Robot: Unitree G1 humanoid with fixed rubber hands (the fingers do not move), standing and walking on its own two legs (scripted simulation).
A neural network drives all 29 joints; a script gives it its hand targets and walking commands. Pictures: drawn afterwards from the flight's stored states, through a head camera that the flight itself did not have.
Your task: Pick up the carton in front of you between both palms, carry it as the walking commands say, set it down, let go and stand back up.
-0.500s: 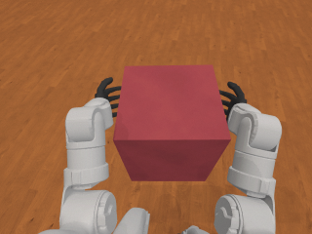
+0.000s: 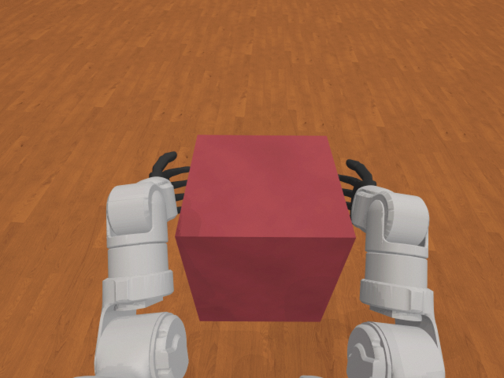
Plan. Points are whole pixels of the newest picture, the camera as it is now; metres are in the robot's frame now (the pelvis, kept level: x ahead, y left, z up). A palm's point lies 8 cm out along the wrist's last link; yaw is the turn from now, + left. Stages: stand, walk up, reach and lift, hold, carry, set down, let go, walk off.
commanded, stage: carry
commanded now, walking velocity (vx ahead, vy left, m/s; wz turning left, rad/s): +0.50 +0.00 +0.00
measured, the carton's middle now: (261, 231) +0.34 +0.00 +0.05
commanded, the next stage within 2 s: none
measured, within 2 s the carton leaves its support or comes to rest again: neither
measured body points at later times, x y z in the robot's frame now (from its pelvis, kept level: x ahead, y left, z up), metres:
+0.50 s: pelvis +0.31 -0.05 +0.01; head +0.31 -0.07 +0.46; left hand +0.57 +0.11 +0.09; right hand +0.58 -0.20 +0.08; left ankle +0.33 +0.10 -0.68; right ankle +0.30 -0.13 -0.74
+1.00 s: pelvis +0.61 +0.01 +0.01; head +0.60 +0.03 +0.46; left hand +0.88 +0.15 +0.08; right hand +0.86 -0.15 +0.08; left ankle +0.62 +0.09 -0.74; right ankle +0.64 -0.15 -0.67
